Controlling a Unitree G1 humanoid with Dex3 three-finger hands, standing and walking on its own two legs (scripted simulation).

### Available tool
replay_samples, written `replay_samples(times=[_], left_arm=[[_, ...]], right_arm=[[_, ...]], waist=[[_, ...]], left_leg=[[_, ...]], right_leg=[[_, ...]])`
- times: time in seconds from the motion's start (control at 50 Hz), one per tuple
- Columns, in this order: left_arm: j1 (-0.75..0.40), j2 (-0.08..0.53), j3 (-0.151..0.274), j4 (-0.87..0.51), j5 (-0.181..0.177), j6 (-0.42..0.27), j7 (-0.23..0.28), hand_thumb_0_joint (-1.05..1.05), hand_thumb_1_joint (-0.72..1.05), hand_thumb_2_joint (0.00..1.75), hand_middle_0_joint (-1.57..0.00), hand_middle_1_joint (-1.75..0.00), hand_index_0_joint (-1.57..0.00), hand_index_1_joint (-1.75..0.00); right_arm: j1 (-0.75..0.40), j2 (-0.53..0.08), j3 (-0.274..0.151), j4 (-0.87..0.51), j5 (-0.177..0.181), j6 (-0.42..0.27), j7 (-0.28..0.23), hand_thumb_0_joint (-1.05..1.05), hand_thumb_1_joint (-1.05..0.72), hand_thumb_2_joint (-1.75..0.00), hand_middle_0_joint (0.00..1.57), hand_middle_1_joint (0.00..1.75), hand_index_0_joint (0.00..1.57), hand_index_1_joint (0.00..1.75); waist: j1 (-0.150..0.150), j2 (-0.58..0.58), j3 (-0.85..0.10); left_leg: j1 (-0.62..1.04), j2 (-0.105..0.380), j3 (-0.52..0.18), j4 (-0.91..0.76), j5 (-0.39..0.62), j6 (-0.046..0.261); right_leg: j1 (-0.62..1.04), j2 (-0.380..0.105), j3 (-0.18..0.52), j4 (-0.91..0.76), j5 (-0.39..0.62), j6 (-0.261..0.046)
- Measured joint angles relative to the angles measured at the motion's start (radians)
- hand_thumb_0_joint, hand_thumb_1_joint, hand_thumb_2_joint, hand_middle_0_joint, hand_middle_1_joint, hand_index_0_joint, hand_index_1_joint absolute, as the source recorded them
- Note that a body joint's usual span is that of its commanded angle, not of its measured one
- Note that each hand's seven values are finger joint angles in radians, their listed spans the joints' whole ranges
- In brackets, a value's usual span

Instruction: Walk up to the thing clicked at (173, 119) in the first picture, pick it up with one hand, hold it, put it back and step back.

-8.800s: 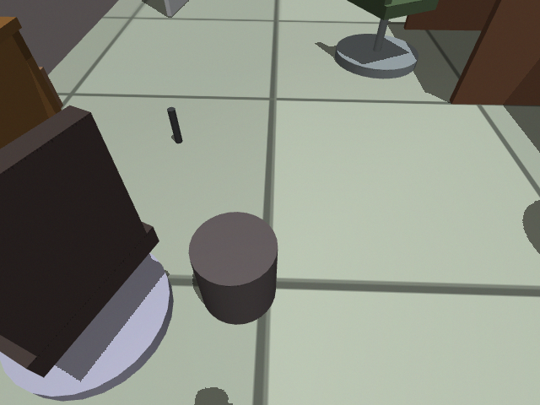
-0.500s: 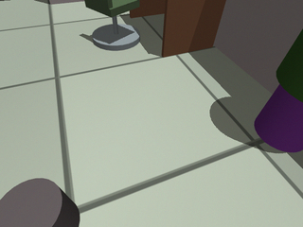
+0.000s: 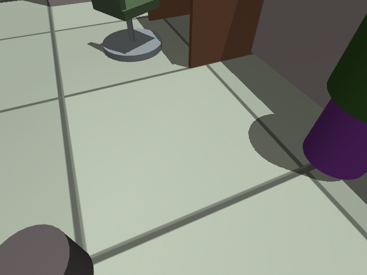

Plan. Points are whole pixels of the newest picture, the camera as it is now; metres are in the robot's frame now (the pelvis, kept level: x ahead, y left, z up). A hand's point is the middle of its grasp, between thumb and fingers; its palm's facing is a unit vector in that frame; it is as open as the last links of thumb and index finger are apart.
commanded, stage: stand
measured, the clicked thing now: out of the picture +0.95 +1.40 -0.67
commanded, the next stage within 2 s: none
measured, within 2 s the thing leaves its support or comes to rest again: neither
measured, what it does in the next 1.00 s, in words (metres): stands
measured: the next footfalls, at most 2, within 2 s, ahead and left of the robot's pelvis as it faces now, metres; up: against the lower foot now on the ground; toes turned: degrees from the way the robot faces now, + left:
none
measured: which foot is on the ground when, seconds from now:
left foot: down 0.00-1.00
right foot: down 0.00-1.00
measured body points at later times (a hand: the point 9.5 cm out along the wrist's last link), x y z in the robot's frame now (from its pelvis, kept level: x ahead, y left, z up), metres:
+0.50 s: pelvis +0.01 +0.00 +0.00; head +0.03 +0.00 +0.45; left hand +0.10 +0.29 -0.13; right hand +0.09 -0.31 -0.13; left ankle +0.03 +0.13 -0.75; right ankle -0.03 -0.12 -0.75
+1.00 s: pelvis +0.01 +0.00 +0.00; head +0.02 +0.00 +0.45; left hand +0.09 +0.30 -0.13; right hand +0.08 -0.30 -0.13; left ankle +0.03 +0.13 -0.75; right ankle -0.03 -0.12 -0.75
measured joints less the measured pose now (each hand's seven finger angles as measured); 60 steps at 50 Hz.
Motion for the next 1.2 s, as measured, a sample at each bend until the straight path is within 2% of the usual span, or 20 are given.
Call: replay_samples(times=[1.2], left_arm=[[0.026, 0.000, 0.006, -0.020, 0.002, 0.009, 0.004, 0.00, 0.90, 0.90, -0.21, -0.30, -0.20, -0.30]], right_arm=[[0.014, 0.002, 0.005, -0.008, -0.002, 0.005, -0.005, 0.00, -0.90, -0.90, 0.20, 0.30, 0.20, 0.30]], waist=[[0.003, -0.009, -0.002]], left_leg=[[0.028, 0.004, 0.008, -0.022, -0.001, -0.001]], right_leg=[[0.030, 0.003, 0.007, -0.034, 0.008, -0.001]])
